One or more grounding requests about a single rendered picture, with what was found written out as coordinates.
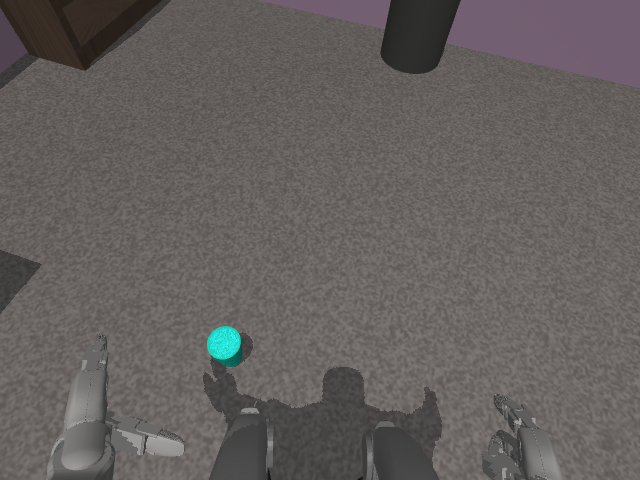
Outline right robot hand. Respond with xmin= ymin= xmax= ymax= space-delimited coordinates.
xmin=482 ymin=394 xmax=563 ymax=480

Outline bookshelf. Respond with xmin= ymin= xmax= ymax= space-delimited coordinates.
xmin=0 ymin=0 xmax=162 ymax=71

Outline left robot hand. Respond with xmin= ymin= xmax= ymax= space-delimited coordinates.
xmin=63 ymin=334 xmax=185 ymax=457

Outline left robot arm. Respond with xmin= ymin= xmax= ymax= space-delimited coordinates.
xmin=46 ymin=422 xmax=115 ymax=480

